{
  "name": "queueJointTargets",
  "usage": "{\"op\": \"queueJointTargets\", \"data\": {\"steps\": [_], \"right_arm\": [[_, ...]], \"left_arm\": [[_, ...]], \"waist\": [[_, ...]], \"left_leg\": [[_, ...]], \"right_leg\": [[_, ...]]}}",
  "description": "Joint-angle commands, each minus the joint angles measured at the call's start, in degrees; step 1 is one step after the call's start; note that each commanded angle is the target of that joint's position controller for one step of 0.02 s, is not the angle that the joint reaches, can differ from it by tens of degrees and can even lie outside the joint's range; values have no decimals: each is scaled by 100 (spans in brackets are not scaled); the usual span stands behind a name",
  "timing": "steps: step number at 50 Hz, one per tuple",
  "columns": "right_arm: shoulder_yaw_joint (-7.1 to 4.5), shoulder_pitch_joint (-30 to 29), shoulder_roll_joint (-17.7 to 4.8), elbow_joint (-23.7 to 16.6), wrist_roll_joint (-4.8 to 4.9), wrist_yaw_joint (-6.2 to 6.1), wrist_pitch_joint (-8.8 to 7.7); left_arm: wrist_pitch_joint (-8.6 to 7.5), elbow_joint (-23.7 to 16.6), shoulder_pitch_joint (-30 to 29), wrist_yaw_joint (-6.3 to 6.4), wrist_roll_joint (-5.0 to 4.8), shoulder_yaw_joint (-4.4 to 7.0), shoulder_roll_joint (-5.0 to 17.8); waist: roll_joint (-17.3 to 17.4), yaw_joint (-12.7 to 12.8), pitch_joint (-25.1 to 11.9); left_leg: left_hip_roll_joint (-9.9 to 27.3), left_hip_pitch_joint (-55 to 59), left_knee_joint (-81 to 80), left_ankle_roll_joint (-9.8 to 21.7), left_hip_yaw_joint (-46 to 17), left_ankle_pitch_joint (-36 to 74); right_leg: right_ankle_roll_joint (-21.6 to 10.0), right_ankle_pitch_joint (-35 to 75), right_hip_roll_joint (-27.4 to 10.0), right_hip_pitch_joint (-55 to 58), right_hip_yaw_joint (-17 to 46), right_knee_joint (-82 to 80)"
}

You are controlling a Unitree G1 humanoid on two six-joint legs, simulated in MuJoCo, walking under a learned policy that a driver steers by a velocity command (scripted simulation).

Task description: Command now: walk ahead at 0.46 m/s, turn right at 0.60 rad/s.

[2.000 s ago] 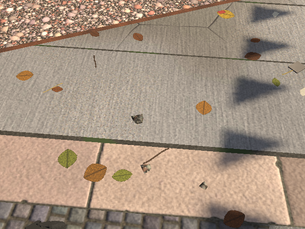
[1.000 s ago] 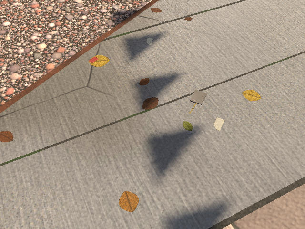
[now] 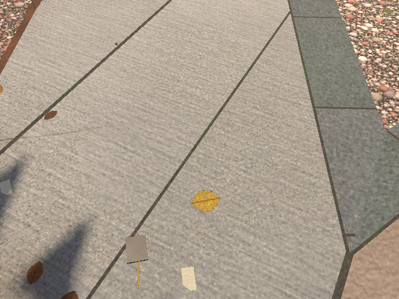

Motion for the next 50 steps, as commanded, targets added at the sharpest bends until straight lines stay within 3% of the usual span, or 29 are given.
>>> {"op": "queueJointTargets", "data": {"steps": [1, 4, 5, 6, 7, 8, 9, 10, 11, 12, 13, 14, 15, 17, 21, 24, 28, 31, 32, 33, 34, 35, 36, 37, 38, 39, 41, 44, 50], "right_arm": [[-217, -328, -1004, -335, 54, -42, -19], [-269, -271, -1204, -266, 168, -89, 112], [-293, -275, -1285, -262, 224, -113, 142], [-294, -342, -1300, -277, 265, -129, 170], [-236, -345, -1161, -291, 258, -126, 156], [-39, -69, -598, -432, -71, -75, 113], [175, 662, -338, -451, -53, 47, 43], [-8, 285, -1009, -173, 136, 91, 66], [-3, -241, -958, -368, 290, 95, 106], [32, -419, -789, -343, 229, 29, 157], [14, -394, -778, -272, 165, -37, 248], [5, -145, -740, -151, 155, -72, 368], [-1, 87, -663, -44, 132, -116, 454], [-7, 195, -560, 4, 90, -198, 552], [-27, -482, -594, -276, 78, -218, 631], [-67, -801, -621, -473, 96, -171, 693], [-87, -919, -551, -630, 86, -53, 720], [-118, -580, -506, -584, 97, 64, 694], [-171, -446, -653, -562, 62, 66, 677], [-317, -358, -1198, -613, 44, -7, 664], [-431, -351, -1786, -730, -36, -55, 639], [-353, -160, -1460, -769, -162, -15, 534], [-319, -359, -1338, -785, -148, -9, 437], [-320, -672, -1226, -836, -31, -42, 395], [-267, -871, -1054, -885, 97, -82, 409], [-233, -931, -989, -919, 122, -128, 434], [-243, -867, -1018, -954, 84, -174, 481], [-289, -774, -1120, -979, 102, -230, 533], [-325, -979, -1218, -1090, 85, -206, 640]], "left_arm": [[-112, -562, -651, -130, 1, -27, 91], [-118, -678, -654, -219, 65, 63, 254], [-117, -637, -377, -224, 98, 129, 371], [-116, -473, 267, -211, 112, 245, 569], [-99, -282, 981, -124, 116, 381, 821], [-45, -202, 1368, 36, 164, 418, 1237], [-95, -484, 927, 54, 273, 301, 1426], [-70, -444, 1037, 11, 260, 191, 856], [-102, -329, 757, -23, 221, 110, 707], [-145, -203, 465, -35, 152, 62, 549], [-170, -143, 192, -25, 152, 14, 410], [-201, -75, -8, -27, 236, 4, 402], [-248, -16, -185, -23, 317, 1, 360], [-325, 97, -480, 12, 373, -8, 320], [-219, 346, -406, 203, 297, 102, 590], [-79, 473, -341, 293, 248, 126, 613], [57, 575, -332, 307, 182, 169, 681], [148, 633, -459, 333, 28, 213, 766], [164, 746, -228, 340, -18, 207, 665], [153, 747, -62, 324, 110, 161, 436], [121, 404, -504, 322, 317, 89, 239], [102, 361, -861, 327, 287, 140, 450], [112, 413, -818, 313, 141, 186, 536], [128, 533, -672, 348, 105, 206, 521], [146, 589, -639, 390, 140, 235, 595], [144, 601, -648, 404, 155, 246, 589], [115, 625, -571, 391, 114, 221, 475], [86, 613, -727, 382, 89, 178, 374], [43, 644, -759, 293, 64, 181, 467]], "waist": [[540, 23, 279], [707, 183, 91], [813, 375, -135], [764, 758, -477], [563, 1173, -851], [-665, 1058, -1496], [-1421, 580, -2808], [-202, 1064, -3075], [-217, 971, -2162], [140, 767, -1535], [41, 582, -1195], [-122, 370, -1048], [-196, 232, -1014], [-302, 108, -911], [-306, 395, -694], [-289, 525, -498], [-298, 558, -501], [-330, 290, -667], [-145, 259, -668], [944, 400, -667], [2278, 365, -542], [1463, 27, -986], [1132, 181, -923], [844, 345, -853], [796, 407, -786], [864, 467, -817], [863, 495, -929], [898, 393, -895], [1147, 341, -723]], "left_leg": [[1477, -103, -508, 782, -347, 2203], [1519, 227, 242, 604, -83, 4268], [1509, 282, 720, 546, -51, 5061], [1406, 186, 1522, 441, 16, 5324], [1166, -383, 2610, 217, 146, 4777], [731, -2013, 4475, -66, 114, 719], [17, -3398, 6346, -302, -732, -2729], [317, -3207, 6457, -287, -1529, -2339], [499, -3512, 6180, -248, -1413, -2102], [691, -3505, 5653, -275, -1340, -1784], [799, -3195, 5274, -329, -1373, -1535], [791, -2518, 5134, -404, -1349, -1231], [720, -2111, 4996, -486, -1303, -995], [671, -1873, 4449, -582, -1279, -720], [728, -2285, 3794, -519, -1179, -234], [742, -2580, 3580, -451, -1107, -395], [611, -2469, 3056, -317, -854, -714], [310, -1743, 1748, -60, -503, 21], [250, -1328, 1095, 128, -676, 780], [1015, -673, 628, 495, -1875, 2524], [2237, -5, 622, 1645, -3695, 4388], [2289, 54, 569, 2086, -3725, 4253], [1985, 21, 602, 1834, -3225, 3998], [1677, 12, 675, 1502, -2882, 3661], [1580, -32, 682, 1320, -2757, 3541], [1467, -201, 682, 1266, -2654, 3672], [1337, -154, 685, 1268, -2590, 3762], [1257, -39, 720, 1243, -2711, 3459], [1110, -673, 728, 1232, -3229, 2553]], "right_leg": [[-91, 419, 39, 147, -286, -768], [-300, -90, 394, 756, -624, -1211], [-420, -310, 602, 1210, -722, -1303], [-585, -131, 801, 2018, -747, -1637], [-786, 733, 872, 3241, -629, -2101], [-1192, 3239, -402, 5067, 876, -1677], [-2556, 4170, -2157, 6359, 3451, -1869], [-2298, 3764, -1833, 5819, 2749, -2082], [-2012, 3478, -1519, 5167, 1846, -2165], [-1712, 2937, -1192, 4360, 1377, -2376], [-1571, 2576, -1034, 3648, 1049, -2598], [-1505, 2469, -901, 2856, 690, -2863], [-1527, 2396, -846, 2417, 447, -3046], [-1514, 2176, -784, 2098, 48, -3226], [-1499, 697, -958, 2427, -35, -3462], [-1506, -155, -1157, 2710, 57, -3540], [-1430, 346, -1306, 3145, -63, -3194], [-1066, 963, -1183, 3281, -399, -2457], [-705, 539, -936, 3107, -632, -1994], [-166, -535, -384, 2284, -1165, -774], [371, -3215, 633, 498, -1157, 549], [361, -3698, 676, 235, -232, 1558], [276, -3275, 557, 139, 5, 1844], [258, -2821, 476, 42, 71, 1774], [286, -2523, 417, 9, 122, 1615], [331, -2279, 449, 248, 120, 1611], [400, -1956, 573, 420, 97, 1364], [496, -1741, 635, 528, 149, 501], [517, -1698, 771, 1372, 232, -579]]}}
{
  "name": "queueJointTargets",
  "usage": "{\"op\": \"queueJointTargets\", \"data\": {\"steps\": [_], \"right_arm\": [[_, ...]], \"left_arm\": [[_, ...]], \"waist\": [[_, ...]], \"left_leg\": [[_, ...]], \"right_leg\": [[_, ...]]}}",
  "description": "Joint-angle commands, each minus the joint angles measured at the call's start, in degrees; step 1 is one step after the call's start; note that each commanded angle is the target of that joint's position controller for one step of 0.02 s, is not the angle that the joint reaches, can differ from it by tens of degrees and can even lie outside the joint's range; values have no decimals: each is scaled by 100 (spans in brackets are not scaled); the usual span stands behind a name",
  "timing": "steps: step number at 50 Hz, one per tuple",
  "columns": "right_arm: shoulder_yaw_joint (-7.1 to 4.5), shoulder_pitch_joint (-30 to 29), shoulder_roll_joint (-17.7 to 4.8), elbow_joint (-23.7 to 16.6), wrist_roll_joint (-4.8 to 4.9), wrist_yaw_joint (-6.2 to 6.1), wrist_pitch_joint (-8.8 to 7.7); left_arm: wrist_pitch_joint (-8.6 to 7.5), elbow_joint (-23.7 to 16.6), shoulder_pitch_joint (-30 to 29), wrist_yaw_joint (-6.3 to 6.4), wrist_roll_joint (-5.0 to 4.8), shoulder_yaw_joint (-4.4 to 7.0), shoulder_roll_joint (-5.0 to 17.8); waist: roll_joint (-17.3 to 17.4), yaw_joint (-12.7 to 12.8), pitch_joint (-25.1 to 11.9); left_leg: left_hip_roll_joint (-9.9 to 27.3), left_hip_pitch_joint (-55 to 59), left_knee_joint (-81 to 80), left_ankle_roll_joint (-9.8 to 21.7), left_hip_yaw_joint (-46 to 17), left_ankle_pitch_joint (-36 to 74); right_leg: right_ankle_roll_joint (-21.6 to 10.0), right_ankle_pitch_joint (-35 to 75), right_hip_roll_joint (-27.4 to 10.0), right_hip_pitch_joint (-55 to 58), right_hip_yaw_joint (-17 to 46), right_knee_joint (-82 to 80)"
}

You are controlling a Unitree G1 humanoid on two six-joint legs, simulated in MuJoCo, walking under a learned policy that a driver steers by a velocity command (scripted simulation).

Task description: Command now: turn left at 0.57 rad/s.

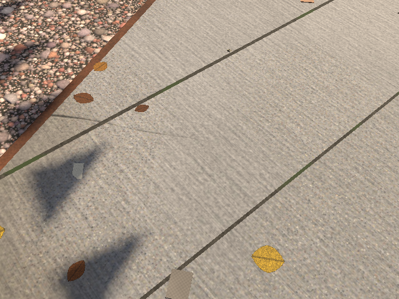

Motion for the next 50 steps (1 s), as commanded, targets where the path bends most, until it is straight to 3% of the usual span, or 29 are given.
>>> {"op": "queueJointTargets", "data": {"steps": [1, 4, 6, 7, 8, 9, 10, 11, 13, 15, 19, 21, 23, 24, 25, 26, 27, 28, 31, 36, 40, 42, 44, 45, 46, 47, 48, 49, 50], "right_arm": [[-284, -103, -1055, -384, 0, -1, -12], [-224, -267, -935, -418, 16, -5, 28], [-148, -270, -779, -405, 41, -40, 53], [-66, -25, -539, -392, -67, -34, 26], [-42, 283, -429, -409, -82, -22, -29], [-141, 146, -809, -418, -136, -37, -71], [-257, 84, -1097, -328, -50, -46, -65], [-277, 91, -1028, -238, -31, -61, -26], [-204, 103, -719, -155, -43, -74, 49], [-57, 57, -353, -139, -32, -4, 17], [8, -430, -392, -225, 48, 86, -177], [-9, -117, -400, -25, 55, 104, -282], [-32, 393, -415, 232, 26, 95, -348], [-61, 916, -527, 352, 32, 62, -372], [-203, 1341, -1078, 463, -39, 52, -385], [-265, 1484, -1203, 473, -78, 103, -448], [-176, 1328, -876, 462, -126, 93, -540], [-118, 1190, -647, 432, -123, 89, -616], [-59, 1031, -430, 424, -116, 96, -673], [-96, 919, -551, 443, -120, 88, -702], [-138, 1137, -724, 608, -41, 65, -670], [-179, 1021, -894, 566, -14, 6, -578], [-177, 879, -927, 441, -10, -67, -475], [-144, 947, -891, 354, -28, -77, -501], [75, 1584, -111, 153, -354, 17, -589], [133, 1876, -284, 176, -154, 93, -708], [-2, 1114, -744, 69, 73, 117, -740], [16, 749, -695, -101, 105, 70, -728], [3, 634, -681, -60, 7, -12, -678]], "left_arm": [[-124, -356, -131, -43, -20, 106, 500], [-205, -247, 169, -130, -32, 114, 546], [-256, -149, 422, -179, 20, 126, 575], [-253, -198, 465, -156, 130, 172, 904], [-207, -220, 308, -123, 215, 210, 1234], [-237, -209, 374, -137, 265, 131, 939], [-266, -238, 254, -138, 214, 84, 809], [-269, -221, 76, -127, 132, 57, 734], [-267, -166, -31, -107, 28, -40, 541], [-224, 37, 250, -85, 24, -82, 461], [-118, 156, 684, -36, -14, 58, 1021], [-125, 170, 680, -60, -110, 61, 1048], [-185, 176, 634, -98, -117, -17, 808], [-263, 103, 429, -143, -44, -133, 447], [-379, -111, 198, -178, -2, -249, -8], [-479, -308, -227, -182, -88, -179, 402], [-515, -273, -129, -212, -207, -68, 694], [-522, -131, 126, -253, -262, -52, 680], [-524, -37, 183, -332, -195, -50, 513], [-463, -289, -224, -469, -80, -216, 142], [-444, -650, -681, -586, -44, -262, 165], [-445, -701, -354, -642, -25, -152, 397], [-415, -369, 1023, -611, -43, 104, 832], [-356, -248, 1649, -490, -38, 246, 1111], [-265, -298, 1741, -326, -3, 316, 1729], [-296, -608, 1698, -351, 61, 245, 1605], [-308, -692, 1400, -373, 53, 202, 1312], [-331, -685, 1022, -365, -46, 151, 1084], [-330, -748, 706, -344, -77, 94, 896]], "waist": [[1002, -43, -781], [1058, 42, -888], [874, 195, -854], [68, 51, -978], [-1151, -249, -754], [-1178, -8, -817], [-793, 19, -653], [-654, -50, -556], [-690, -39, -442], [-849, 61, -540], [-1072, 469, -248], [-871, 286, -172], [-667, 5, -278], [-328, -244, -498], [1018, -332, -632], [1276, -597, -139], [936, -462, 274], [919, -340, 358], [720, -251, 404], [626, -300, 381], [543, -321, 576], [726, -28, 182], [720, 671, -722], [408, 1001, -1060], [-1554, 375, -1795], [-1188, 491, -3362], [-467, 720, -2702], [-219, 542, -1748], [161, 352, -1159]], "left_leg": [[1361, 800, -363, 1006, -1588, 2284], [1289, 843, -76, 868, -1721, 2383], [960, 493, 183, 498, -1622, 1579], [524, -6, 877, 191, -1161, 397], [-418, -971, 1696, -166, -350, -1949], [-190, -1130, 2827, -435, -273, -2672], [-100, -1194, 3490, -514, -332, -2411], [-60, -1252, 3697, -595, -324, -2090], [-1, -1164, 3565, -741, -345, -1657], [197, -907, 2536, -775, 170, -1253], [209, -399, 1051, -605, 835, -1461], [161, 285, -30, -355, 985, -634], [224, 1436, -637, -63, 907, -131], [735, 2265, -701, 121, 287, -274], [1645, 2743, -1020, 610, -1184, -1280], [2495, 2419, -1650, 1217, -2355, -1745], [2524, 2332, -1757, 1293, -2266, -1920], [2275, 2415, -1789, 1091, -1830, -1820], [1930, 2399, -1896, 689, -590, -50], [1529, 1383, -2120, 584, 913, 1064], [1686, 1375, -1908, 488, 1371, 2054], [1743, 1699, -1050, 299, 1570, 4172], [1518, 1459, 740, 5, 1742, 5248], [1249, 508, 2097, -293, 1742, 4209], [363, -1426, 4465, -696, 1682, -1955], [-114, -1842, 5841, -721, 305, -2932], [222, -2150, 5872, -586, 37, -2390], [433, -2368, 5427, -484, 211, -1871], [639, -2258, 5068, -499, 266, -1522]], "right_leg": [[-23, -46, 99, 100, 0, -468], [-157, 257, 55, 628, -114, -1299], [-381, 1540, -136, 1485, -112, -2499], [-703, 2338, -1044, 2076, 757, -2639], [-1563, 3739, -1927, 2303, 1814, -2586], [-2289, 3504, -2471, 1923, 2381, -2694], [-2255, 3111, -2203, 1819, 2051, -2721], [-1984, 2730, -1857, 1787, 1612, -2670], [-1763, 2664, -1527, 1759, 1124, -2631], [-1619, 992, -1174, 1885, 800, -2928], [-1719, -468, -1297, 1747, 1112, -3267], [-1701, -578, -1292, 1448, 1085, -3236], [-1479, -395, -1119, 804, 891, -2924], [-1200, -334, -863, 168, 552, -2197], [-768, -466, -58, -864, -490, -780], [-694, -1232, -130, -1639, -491, 117], [-752, -1099, -418, -2100, -143, 893], [-843, -749, -515, -2288, 15, 1188], [-858, 325, -595, -2431, 165, 1242], [-475, 1784, -561, -1429, -442, 14], [-674, 1972, -401, -853, -793, -922], [-863, 1696, -110, -321, -1005, -1014], [-1138, 1863, 334, 1367, -1141, -1188], [-1340, 2522, 155, 2656, -653, -1410], [-2152, 4983, -1494, 4522, 1558, -928], [-3173, 3979, -2461, 5036, 3839, -1807], [-2831, 3356, -2077, 4373, 3136, -2189], [-2516, 2776, -1754, 3474, 2450, -2344], [-2307, 2620, -1514, 2540, 2053, -2506]]}}
Over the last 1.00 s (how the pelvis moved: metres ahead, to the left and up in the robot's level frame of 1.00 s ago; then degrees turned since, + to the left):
0.22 0.00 0.00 17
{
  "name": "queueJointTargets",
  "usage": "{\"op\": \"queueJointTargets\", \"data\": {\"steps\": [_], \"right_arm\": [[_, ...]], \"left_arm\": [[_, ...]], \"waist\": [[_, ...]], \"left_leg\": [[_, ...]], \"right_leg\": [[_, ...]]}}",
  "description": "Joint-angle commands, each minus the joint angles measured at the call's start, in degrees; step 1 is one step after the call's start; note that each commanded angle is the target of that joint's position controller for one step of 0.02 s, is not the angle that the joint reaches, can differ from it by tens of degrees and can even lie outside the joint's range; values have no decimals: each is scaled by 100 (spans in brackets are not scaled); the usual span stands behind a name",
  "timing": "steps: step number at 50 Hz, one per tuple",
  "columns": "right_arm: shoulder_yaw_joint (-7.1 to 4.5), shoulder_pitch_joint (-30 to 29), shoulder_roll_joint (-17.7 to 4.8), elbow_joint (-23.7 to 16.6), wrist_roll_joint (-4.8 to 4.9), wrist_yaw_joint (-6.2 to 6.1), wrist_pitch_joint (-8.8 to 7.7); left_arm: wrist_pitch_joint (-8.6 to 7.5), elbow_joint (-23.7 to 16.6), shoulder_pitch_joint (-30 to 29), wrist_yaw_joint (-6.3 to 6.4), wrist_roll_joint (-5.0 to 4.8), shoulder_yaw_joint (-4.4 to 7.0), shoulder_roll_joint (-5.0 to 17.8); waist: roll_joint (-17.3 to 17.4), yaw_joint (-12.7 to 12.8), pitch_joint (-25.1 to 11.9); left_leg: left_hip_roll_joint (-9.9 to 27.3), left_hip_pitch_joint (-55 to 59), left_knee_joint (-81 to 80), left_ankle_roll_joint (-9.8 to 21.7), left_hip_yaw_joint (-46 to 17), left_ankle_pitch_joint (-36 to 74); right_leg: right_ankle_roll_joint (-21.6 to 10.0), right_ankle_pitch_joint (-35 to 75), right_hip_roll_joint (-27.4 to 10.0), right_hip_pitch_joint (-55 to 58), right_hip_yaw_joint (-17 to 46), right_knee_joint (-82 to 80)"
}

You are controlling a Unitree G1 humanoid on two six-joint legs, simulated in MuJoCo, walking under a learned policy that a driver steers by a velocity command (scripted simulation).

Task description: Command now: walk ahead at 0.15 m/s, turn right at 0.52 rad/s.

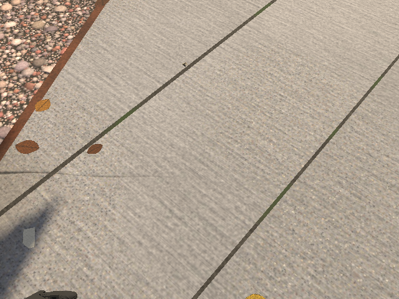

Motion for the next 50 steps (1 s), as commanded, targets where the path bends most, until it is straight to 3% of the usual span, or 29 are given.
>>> {"op": "queueJointTargets", "data": {"steps": [1, 2, 3, 6, 10, 13, 16, 18, 19, 20, 21, 22, 23, 25, 26, 27, 29, 32, 33, 34, 35, 36, 37, 41, 50], "right_arm": [[-221, 31, -903, -580, -50, -125, -33], [-244, 126, -924, -599, -79, -134, 49], [-236, 230, -826, -616, -109, -144, 101], [-194, 145, -632, -736, -200, -204, 192], [-176, -328, -587, -958, -172, -208, 274], [-155, -610, -559, -1067, -120, -155, 247], [-155, -701, -584, -1134, -90, -83, 145], [-159, -553, -530, -1121, -78, -24, 70], [-165, -421, -526, -1091, -101, 1, 30], [-212, -405, -833, -1150, -197, -16, 18], [-288, -759, -1241, -1238, -300, -43, 82], [-201, -544, -768, -1132, -350, -29, 113], [-158, -463, -642, -1129, -288, -9, 110], [-198, -529, -760, -1088, -138, -15, 128], [-190, -666, -735, -1068, -98, -20, 144], [-180, -791, -688, -1058, -104, -7, 179], [-169, -770, -588, -1010, -114, 22, 256], [-147, -605, -528, -897, -29, 42, 317], [-130, -382, -495, -829, -37, 55, 277], [-93, -283, -438, -816, -139, 90, 207], [-45, -86, -258, -829, -224, 128, 141], [-43, -390, -339, -793, -274, 123, 126], [-77, -588, -411, -791, -232, 113, 130], [-95, -504, -382, -697, -156, 3, 212], [-143, -308, -358, -303, -121, -86, 281]], "left_arm": [[-23, -349, 423, 103, 3, 234, 776], [-3, -405, 311, 113, 90, 234, 776], [-5, -424, 239, 119, 119, 246, 777], [11, -409, 265, 191, 87, 286, 864], [208, -445, 281, 334, -12, 303, 900], [305, -459, 305, 392, 3, 282, 848], [350, -408, 473, 365, 48, 230, 762], [379, -400, 450, 347, 28, 152, 649], [394, -383, 483, 354, -1, 96, 531], [381, -374, 748, 355, 70, 23, 330], [318, -358, 1221, 325, 110, 10, 216], [265, -401, 898, 326, 129, 68, 510], [269, -422, 638, 330, 95, 161, 777], [387, -310, 604, 355, 52, 210, 700], [443, -267, 677, 349, 44, 170, 534], [470, -225, 721, 341, 32, 102, 316], [460, -194, 618, 318, 20, 2, 41], [433, -62, 743, 272, 13, 22, 82], [433, -89, 668, 270, 72, 40, 235], [444, -164, 652, 306, 128, 91, 555], [464, -53, 527, 317, 139, 136, 718], [454, -79, 443, 285, 133, 68, 375], [423, -39, 424, 278, 172, 17, 236], [259, 149, 576, 313, 136, -6, 272], [195, 507, 672, 329, 103, -54, 173]], "waist": [[33, 206, -1176], [-129, 61, -1064], [-243, -28, -1022], [-281, -56, -1135], [-412, 88, -1218], [-614, 229, -1098], [-743, 353, -1167], [-746, 204, -1215], [-713, 79, -1175], [-218, 206, -1279], [1138, 698, -1178], [1429, 371, -1252], [1184, 169, -1186], [872, 151, -1042], [789, 232, -993], [775, 300, -958], [1034, 195, -1044], [1107, 255, -1129], [944, 171, -1123], [467, 68, -1187], [-434, -223, -1172], [-433, 3, -1034], [-331, 60, -818], [-400, 78, -574], [-153, 108, -500]], "left_leg": [[359, -1742, 284, 67, -424, 582], [372, -1379, 107, 64, -429, 688], [355, -1204, -103, 27, -376, 721], [234, -1177, -844, -140, -290, 981], [121, -1341, -1710, -278, -419, 1622], [82, -1260, -2411, -284, -444, 1794], [22, -846, -2994, -199, -336, 1504], [-40, -307, -3943, -31, -228, 1734], [45, 202, -4789, 112, -260, 2476], [794, 776, -4980, 373, -863, 3356], [1692, 1101, -4901, 1104, -1830, 4843], [2086, 888, -5030, 1750, -2404, 4770], [1995, 914, -5053, 1850, -2368, 4631], [1689, 974, -4948, 1637, -1886, 4591], [1543, 882, -4904, 1501, -1636, 4612], [1289, 720, -4868, 1355, -1289, 4706], [1016, 725, -4762, 1269, -937, 4926], [857, 763, -4589, 1127, -827, 4321], [803, 554, -4632, 893, -853, 3713], [642, 204, -4476, 599, -685, 2984], [219, 228, -4531, 301, -228, 2199], [148, 512, -4437, 87, -82, 1981], [142, 494, -4409, 41, -70, 2057], [174, 536, -4349, 78, -102, 2487], [182, 657, -4416, -34, -89, 2640]], "right_leg": [[-1219, 1389, -1673, 2069, 2410, -1568], [-1203, 1360, -1557, 1513, 2268, -1723], [-1233, 1588, -1488, 1169, 2122, -1771], [-1208, 2197, -1314, 890, 1829, -1666], [-928, 538, -1078, 1002, 2060, -1611], [-805, -360, -1041, 1091, 2253, -1558], [-806, 346, -1154, 1336, 2424, -1173], [-674, 1004, -1120, 1505, 2502, -809], [-456, 928, -955, 1413, 2459, -634], [-101, 80, -662, 1140, 2151, -183], [251, -1747, 108, 434, 1281, 475], [515, -2482, 24, 323, 955, 961], [678, -2662, -86, 257, 940, 1588], [912, -2589, -162, -2, 867, 2281], [982, -2436, -284, 114, 850, 2156], [1027, -2308, -308, 377, 657, 1747], [1064, -1901, -328, 880, 367, 814], [893, -323, -276, 1723, 143, -1107], [753, 163, -409, 2100, 354, -1315], [557, 1043, -885, 2489, 817, -1137], [218, 685, -1025, 2184, 948, -845], [83, -101, -964, 1720, 985, -973], [144, -395, -903, 1549, 985, -1053], [310, -123, -803, 1401, 900, -1021], [286, 79, -742, 1509, 877, -1027]]}}
Over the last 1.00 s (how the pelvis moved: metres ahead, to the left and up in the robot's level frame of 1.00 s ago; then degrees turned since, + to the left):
0.23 -0.06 -0.03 -8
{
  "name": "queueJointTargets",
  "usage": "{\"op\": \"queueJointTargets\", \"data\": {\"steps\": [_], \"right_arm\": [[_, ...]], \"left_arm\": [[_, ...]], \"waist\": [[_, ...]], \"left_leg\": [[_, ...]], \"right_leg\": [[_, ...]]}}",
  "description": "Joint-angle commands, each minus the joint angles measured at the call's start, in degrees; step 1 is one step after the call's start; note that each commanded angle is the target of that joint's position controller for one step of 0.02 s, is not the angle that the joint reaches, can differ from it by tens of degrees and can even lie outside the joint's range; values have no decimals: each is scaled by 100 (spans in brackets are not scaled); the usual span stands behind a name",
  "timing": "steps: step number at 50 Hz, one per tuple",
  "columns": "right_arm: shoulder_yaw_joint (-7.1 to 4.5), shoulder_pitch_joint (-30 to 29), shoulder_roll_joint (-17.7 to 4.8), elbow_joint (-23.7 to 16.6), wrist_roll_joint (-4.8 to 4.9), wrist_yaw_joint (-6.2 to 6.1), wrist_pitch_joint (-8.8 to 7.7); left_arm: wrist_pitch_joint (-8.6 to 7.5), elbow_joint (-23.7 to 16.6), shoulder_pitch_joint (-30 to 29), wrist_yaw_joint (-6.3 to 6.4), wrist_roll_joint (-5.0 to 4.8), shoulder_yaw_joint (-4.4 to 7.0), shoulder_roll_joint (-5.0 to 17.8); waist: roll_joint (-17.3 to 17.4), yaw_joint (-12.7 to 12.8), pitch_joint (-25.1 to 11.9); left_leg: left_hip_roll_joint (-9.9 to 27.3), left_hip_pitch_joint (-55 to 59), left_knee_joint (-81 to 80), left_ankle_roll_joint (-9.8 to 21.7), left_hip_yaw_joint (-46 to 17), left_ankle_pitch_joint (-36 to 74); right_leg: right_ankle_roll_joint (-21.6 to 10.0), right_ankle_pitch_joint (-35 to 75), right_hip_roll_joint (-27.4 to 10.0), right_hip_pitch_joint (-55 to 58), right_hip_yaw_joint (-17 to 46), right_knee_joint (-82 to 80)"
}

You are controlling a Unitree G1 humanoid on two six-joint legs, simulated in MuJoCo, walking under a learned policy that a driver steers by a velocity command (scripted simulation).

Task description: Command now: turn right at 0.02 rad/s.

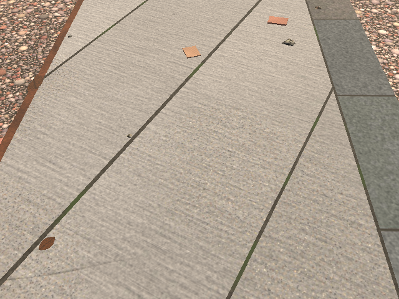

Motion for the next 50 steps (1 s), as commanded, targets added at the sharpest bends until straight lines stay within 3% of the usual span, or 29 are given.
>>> {"op": "queueJointTargets", "data": {"steps": [1, 24, 50], "right_arm": [[-151, 30, -558, -198, 14, -49, -48], [-124, 328, -470, 943, 57, -155, 9], [20, 571, -205, 1660, 79, -141, 20]], "left_arm": [[-87, -166, -41, 19, -11, 168, 729], [-67, 883, 181, 72, -50, 120, 644], [-60, 1271, 752, 132, -62, 17, 438]], "waist": [[-198, 20, -120], [-93, 58, 50], [-48, 67, 209]], "left_leg": [[34, 293, -234, 16, 22, 1019], [-8, 344, -414, 52, 114, 1006], [-101, 171, -451, 152, 150, 753]], "right_leg": [[-172, 1292, -403, -269, 427, -750], [-100, 1267, -194, -182, 142, -886], [-16, 948, -112, -317, -36, -899]]}}
Over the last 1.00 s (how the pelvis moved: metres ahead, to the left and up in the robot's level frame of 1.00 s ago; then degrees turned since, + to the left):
0.13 0.00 0.02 -13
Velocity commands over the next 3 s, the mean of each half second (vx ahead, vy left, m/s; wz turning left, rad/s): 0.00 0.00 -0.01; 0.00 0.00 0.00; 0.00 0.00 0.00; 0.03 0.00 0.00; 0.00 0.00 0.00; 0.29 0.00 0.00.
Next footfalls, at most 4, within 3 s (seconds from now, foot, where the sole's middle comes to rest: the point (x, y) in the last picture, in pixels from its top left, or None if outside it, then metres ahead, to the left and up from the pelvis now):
none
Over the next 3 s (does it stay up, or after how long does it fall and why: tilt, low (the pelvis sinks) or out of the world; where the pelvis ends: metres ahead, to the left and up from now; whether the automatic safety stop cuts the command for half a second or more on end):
stays up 0.13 0.05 0.01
